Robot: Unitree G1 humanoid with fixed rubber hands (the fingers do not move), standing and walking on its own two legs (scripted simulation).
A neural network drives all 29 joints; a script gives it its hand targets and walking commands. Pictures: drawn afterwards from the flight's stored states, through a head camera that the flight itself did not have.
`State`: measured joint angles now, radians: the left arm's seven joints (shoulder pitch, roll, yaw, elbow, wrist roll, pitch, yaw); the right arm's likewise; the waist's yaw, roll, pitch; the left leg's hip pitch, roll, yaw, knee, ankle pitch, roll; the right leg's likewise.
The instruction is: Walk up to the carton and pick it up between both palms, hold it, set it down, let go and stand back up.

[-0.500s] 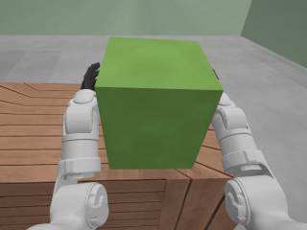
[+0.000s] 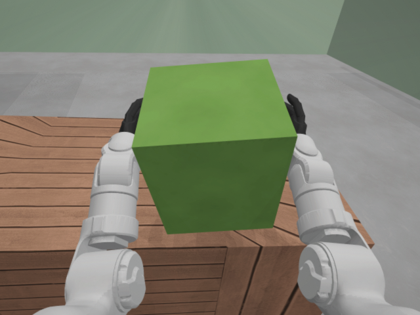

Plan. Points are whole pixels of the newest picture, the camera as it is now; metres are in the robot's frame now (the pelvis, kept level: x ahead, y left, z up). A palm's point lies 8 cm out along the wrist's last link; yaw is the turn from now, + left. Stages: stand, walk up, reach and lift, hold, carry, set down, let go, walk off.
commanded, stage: set down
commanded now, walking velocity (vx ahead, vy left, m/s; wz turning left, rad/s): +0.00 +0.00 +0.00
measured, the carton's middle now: (214, 151) +0.37 +0.00 +0.20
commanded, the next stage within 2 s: none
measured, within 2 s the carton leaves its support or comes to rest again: neither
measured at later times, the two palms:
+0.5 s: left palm (141, 141) +0.42 +0.15 +0.18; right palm (286, 147) +0.41 -0.15 +0.18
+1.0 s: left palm (148, 152) +0.42 +0.14 +0.14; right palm (288, 156) +0.41 -0.16 +0.16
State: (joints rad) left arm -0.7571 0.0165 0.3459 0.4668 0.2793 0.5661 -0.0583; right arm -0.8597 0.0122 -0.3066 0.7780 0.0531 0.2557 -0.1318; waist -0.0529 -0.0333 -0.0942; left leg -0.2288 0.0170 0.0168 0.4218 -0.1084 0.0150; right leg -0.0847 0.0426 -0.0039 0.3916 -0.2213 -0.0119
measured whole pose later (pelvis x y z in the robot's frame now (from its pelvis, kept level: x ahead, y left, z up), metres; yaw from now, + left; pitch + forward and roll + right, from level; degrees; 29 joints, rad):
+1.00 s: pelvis +0.02 +0.00 +0.00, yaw +0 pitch -3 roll -1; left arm -0.76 0.01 0.35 0.73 0.28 0.27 -0.02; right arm -0.78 0.02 -0.35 0.90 -0.04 0.00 -0.11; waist -0.05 -0.06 -0.02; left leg -0.22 0.01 0.02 0.41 -0.13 0.02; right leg -0.08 0.03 0.00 0.39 -0.25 -0.01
